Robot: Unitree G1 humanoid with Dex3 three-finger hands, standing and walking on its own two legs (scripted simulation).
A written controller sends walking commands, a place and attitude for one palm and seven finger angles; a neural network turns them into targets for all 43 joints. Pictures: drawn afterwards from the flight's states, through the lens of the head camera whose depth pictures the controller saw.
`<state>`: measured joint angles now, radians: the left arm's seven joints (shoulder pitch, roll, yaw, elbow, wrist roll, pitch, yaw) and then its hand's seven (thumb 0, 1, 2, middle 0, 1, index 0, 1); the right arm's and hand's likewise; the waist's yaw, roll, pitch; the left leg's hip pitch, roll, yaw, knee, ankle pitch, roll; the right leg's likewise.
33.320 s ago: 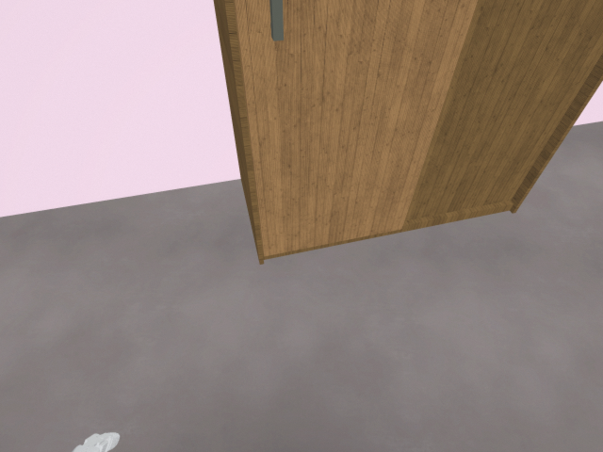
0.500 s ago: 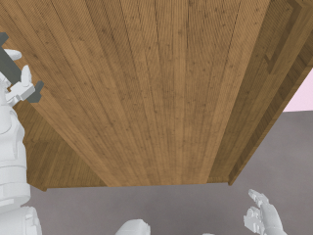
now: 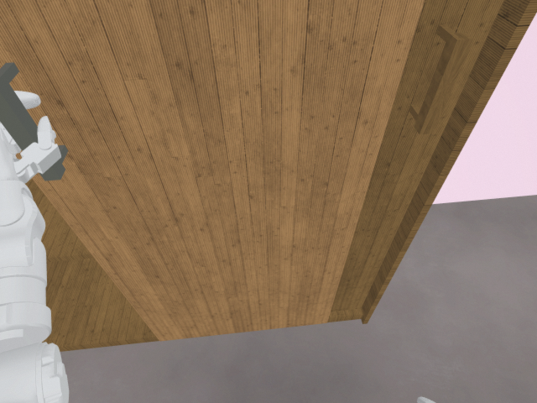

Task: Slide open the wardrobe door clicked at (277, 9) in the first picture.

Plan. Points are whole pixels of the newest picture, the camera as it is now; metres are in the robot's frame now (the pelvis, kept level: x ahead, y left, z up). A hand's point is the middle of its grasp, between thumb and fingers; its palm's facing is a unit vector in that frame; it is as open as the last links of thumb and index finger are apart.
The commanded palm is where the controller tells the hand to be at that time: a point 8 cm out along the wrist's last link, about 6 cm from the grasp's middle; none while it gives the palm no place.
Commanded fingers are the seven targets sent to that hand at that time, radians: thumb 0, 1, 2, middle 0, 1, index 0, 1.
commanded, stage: stop walking and hold the door there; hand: left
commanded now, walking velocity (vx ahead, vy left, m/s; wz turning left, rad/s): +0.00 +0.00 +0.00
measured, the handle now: (32, 124) +0.42 +0.34 +0.22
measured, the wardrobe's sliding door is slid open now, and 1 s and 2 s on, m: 0.44 0.44 0.44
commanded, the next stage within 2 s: loosen the grip on the handle in 1.50 s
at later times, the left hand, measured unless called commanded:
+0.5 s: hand (47, 148) +0.39 +0.31 +0.21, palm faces +0.50 -0.84 -0.21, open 5.8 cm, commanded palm +0.35 +0.34 +0.18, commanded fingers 0.00 0.90 0.90 -0.45 -1.40 -0.45 -1.40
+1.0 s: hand (46, 150) +0.39 +0.31 +0.20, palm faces +0.35 -0.92 -0.15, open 5.7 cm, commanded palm +0.35 +0.35 +0.18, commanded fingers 0.00 0.90 0.90 -0.45 -1.40 -0.45 -1.40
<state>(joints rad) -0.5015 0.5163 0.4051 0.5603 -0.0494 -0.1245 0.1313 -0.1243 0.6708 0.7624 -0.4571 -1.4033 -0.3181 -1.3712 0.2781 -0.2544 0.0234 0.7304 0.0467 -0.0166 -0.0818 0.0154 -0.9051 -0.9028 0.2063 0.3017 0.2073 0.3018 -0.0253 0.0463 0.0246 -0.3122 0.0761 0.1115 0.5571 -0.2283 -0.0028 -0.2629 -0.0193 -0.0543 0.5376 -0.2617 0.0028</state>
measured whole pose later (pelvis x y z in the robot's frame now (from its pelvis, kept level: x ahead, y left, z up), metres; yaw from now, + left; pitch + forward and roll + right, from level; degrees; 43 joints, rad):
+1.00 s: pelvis -0.03 +0.07 +0.01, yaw +2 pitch +1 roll -2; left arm -0.60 0.40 0.22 0.40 -0.07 -0.12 0.11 -0.13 0.72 0.76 -0.46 -1.41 -0.31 -1.40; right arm 0.19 -0.16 0.08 0.68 0.03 -0.05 -0.07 0.01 -0.90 -0.90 0.21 0.30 0.21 0.30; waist 0.02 0.01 0.09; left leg -0.31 0.01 0.12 0.44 -0.15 0.07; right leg -0.33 -0.01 -0.04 0.77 -0.41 0.04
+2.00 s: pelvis -0.06 +0.04 +0.00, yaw +1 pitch +3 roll -1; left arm -0.81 0.51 0.32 0.83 0.03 -0.16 0.05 -0.01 -0.32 0.32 -0.42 -1.36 -0.35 -1.32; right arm 0.28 -0.27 0.02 0.72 0.03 -0.12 -0.08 0.01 -0.91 -0.90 0.21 0.30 0.21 0.30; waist -0.03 -0.01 -0.01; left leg -0.46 0.03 0.07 0.54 -0.14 0.03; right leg -0.32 0.00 -0.06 0.58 -0.32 -0.01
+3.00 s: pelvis -0.03 +0.03 -0.01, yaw +1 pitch +7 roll -2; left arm -0.68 0.74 0.54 0.86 -0.06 -0.20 -0.21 -0.02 -0.56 0.20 -0.30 -1.18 -0.27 -1.16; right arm 0.39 -0.30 0.00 0.72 0.04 -0.03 -0.12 0.01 -0.91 -0.90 0.21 0.30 0.21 0.30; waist -0.04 0.02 -0.04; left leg -0.53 0.06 0.06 0.62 -0.21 0.02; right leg -0.36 0.03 -0.07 0.60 -0.35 -0.03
